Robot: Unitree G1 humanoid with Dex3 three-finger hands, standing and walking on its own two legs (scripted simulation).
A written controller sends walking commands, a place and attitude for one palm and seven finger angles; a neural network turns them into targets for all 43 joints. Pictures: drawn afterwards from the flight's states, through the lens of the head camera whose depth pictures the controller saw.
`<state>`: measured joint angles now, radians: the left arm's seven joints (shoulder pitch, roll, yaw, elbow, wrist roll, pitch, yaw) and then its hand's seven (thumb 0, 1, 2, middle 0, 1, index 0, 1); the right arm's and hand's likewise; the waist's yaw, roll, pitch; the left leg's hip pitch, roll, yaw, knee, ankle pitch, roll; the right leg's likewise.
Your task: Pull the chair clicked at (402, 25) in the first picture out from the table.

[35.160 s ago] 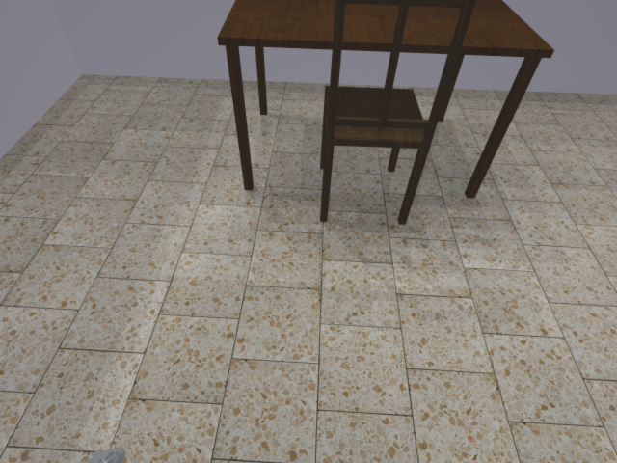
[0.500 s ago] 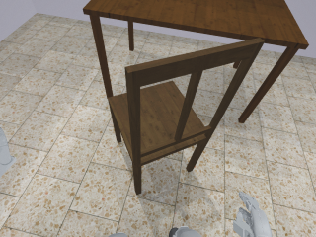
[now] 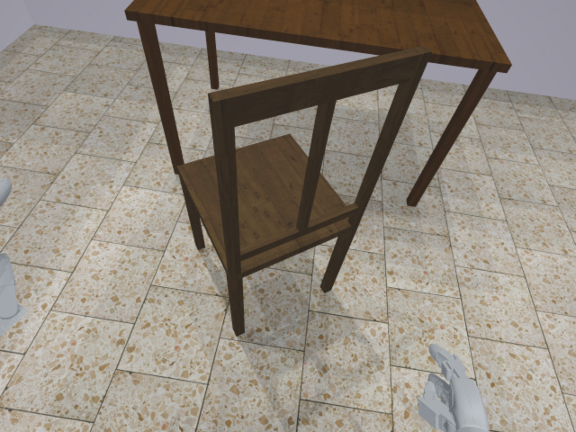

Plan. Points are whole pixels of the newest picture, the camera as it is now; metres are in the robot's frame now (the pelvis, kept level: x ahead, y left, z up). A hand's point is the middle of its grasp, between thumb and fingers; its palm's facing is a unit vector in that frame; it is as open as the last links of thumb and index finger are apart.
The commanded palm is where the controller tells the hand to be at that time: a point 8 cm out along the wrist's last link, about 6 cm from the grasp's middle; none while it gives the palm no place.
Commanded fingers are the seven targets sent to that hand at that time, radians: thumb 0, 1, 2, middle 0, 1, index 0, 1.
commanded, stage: stop stepping back and stand still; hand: left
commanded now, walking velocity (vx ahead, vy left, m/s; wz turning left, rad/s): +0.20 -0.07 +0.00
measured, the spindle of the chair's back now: (312, 175) +0.59 -0.03 -0.05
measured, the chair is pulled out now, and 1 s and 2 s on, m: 0.44 0.44 0.44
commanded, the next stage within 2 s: let the arm hang, fingers relaxed in 1.34 s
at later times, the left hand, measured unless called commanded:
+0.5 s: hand out of the picture +0.11 +0.26 +0.17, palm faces +0.45 -0.73 -0.52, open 7.4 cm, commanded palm +0.05 +0.30 +0.18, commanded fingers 0.00 0.90 0.90 -0.20 -0.30 -0.20 -0.30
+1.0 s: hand out of the picture +0.13 +0.29 +0.17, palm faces +0.45 -0.72 -0.53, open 7.4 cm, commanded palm +0.08 +0.32 +0.18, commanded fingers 0.00 0.90 0.90 -0.20 -0.30 -0.20 -0.30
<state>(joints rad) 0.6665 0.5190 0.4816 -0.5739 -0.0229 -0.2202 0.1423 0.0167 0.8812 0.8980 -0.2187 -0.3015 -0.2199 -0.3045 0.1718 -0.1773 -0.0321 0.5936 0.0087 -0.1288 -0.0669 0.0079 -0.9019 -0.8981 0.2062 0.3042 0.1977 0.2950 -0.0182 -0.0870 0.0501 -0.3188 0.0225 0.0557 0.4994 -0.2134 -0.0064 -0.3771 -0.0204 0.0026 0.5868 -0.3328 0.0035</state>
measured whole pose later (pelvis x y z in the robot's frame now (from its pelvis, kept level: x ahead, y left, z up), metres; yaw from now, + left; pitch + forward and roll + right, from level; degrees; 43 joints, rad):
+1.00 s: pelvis -0.04 +0.01 +0.00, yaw +2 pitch +0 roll +0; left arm 0.60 0.43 0.44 -0.47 -0.03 -0.21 0.15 0.02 0.88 0.90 -0.22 -0.30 -0.22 -0.30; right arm 0.23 -0.20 0.00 0.65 0.01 -0.12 -0.03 0.01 -0.90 -0.90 0.21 0.30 0.20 0.30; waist 0.01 0.01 0.00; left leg -0.23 0.02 0.04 0.51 -0.27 0.01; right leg -0.21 0.03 -0.05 0.49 -0.27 -0.04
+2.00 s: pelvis -0.07 +0.03 +0.01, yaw +4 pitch +0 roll +0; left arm 0.38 0.21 0.00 1.05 0.01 0.02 0.02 0.00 0.93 0.90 -0.20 -0.30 -0.20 -0.30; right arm 0.36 -0.18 0.00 1.02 -0.02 0.03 -0.01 0.00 -0.91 -0.90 0.20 0.30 0.20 0.29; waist 0.00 0.02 0.05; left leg -0.24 -0.03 0.03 0.44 -0.20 0.04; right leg -0.22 -0.02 -0.07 0.43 -0.22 -0.01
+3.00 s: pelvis -0.04 +0.03 +0.01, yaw +2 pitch -1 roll +0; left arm 0.31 0.13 -0.01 1.10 0.01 -0.01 0.03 0.01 0.90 0.90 -0.20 -0.30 -0.20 -0.30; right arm 0.31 -0.13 0.01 1.11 -0.01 -0.01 -0.03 0.00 -0.91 -0.90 0.20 0.30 0.19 0.29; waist -0.01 0.00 0.04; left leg -0.15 -0.01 0.06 0.39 -0.23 0.03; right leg -0.14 -0.01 -0.04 0.40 -0.25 -0.01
